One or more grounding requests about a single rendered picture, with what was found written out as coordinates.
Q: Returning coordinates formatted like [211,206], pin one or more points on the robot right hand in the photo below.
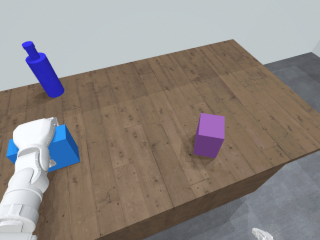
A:
[261,235]

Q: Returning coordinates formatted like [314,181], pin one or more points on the robot left hand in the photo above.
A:
[39,132]

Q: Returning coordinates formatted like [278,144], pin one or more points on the sponge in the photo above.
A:
[62,149]

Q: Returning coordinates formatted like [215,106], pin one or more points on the table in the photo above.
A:
[135,127]

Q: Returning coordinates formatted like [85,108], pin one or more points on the robot left forearm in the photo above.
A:
[21,201]

